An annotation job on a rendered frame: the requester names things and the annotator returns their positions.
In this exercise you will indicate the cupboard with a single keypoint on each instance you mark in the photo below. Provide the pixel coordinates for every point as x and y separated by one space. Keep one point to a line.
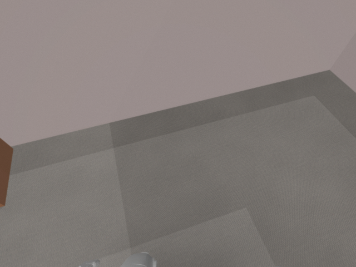
6 153

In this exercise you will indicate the robot left thigh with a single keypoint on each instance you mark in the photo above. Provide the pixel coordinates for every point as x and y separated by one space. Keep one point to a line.
140 260

